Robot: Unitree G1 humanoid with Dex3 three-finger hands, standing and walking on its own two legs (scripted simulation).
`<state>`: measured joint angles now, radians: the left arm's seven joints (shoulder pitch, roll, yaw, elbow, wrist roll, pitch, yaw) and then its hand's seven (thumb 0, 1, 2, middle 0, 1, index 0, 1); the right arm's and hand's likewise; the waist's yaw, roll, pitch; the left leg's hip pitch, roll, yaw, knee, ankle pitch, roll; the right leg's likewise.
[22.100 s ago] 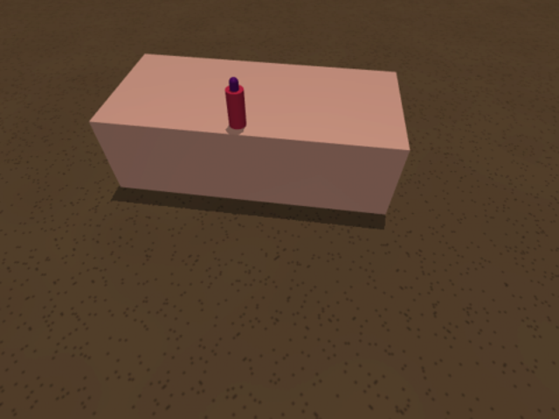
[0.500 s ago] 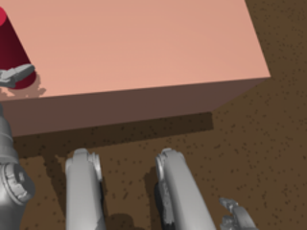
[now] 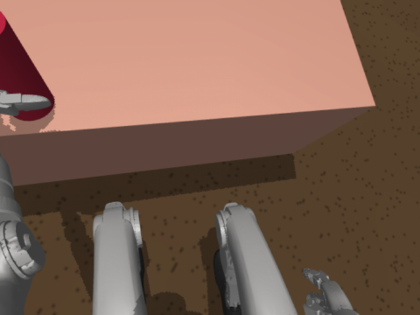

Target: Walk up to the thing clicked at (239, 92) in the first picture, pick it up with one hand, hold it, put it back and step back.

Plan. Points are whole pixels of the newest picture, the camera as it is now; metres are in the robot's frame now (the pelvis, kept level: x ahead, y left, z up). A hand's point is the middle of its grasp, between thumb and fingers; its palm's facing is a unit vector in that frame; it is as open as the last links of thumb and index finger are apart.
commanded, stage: withdraw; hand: left
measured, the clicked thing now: out of the picture +0.50 +0.30 +0.04
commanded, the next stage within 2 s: rise in 0.20 s
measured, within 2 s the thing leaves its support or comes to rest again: rests again in 0.14 s
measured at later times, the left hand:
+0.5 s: hand out of the picture +0.46 +0.38 +0.14, palm faces +0.41 -0.88 -0.24, open 17.1 cm
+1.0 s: hand out of the picture +0.34 +0.34 +0.18, palm faces +0.32 -0.88 -0.36, open 17.1 cm
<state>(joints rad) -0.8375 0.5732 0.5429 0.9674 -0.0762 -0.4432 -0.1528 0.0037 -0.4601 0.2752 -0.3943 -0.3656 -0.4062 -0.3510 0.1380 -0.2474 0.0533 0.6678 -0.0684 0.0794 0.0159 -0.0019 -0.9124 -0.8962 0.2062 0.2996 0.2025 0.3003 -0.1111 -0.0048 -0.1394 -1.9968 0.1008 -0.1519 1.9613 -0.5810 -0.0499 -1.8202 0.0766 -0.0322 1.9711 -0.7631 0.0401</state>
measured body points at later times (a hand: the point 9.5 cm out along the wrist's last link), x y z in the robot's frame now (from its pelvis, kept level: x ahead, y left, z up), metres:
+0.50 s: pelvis +0.02 +0.01 +0.13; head +0.20 +0.06 +0.55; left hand +0.44 +0.43 +0.15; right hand +0.13 -0.26 +0.02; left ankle +0.09 +0.15 -0.43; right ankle +0.06 -0.13 -0.43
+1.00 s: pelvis +0.07 +0.04 +0.26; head +0.14 +0.07 +0.70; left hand +0.32 +0.38 +0.21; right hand +0.19 -0.21 +0.16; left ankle +0.09 +0.15 -0.43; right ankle +0.06 -0.13 -0.43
